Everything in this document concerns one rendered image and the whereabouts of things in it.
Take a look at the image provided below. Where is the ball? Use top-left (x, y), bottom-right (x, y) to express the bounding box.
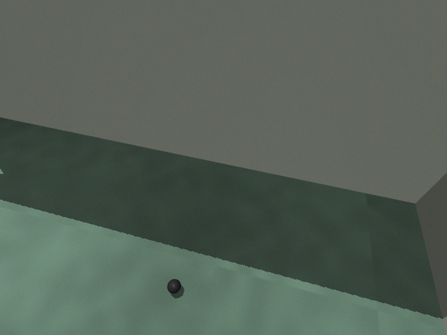
top-left (168, 279), bottom-right (181, 294)

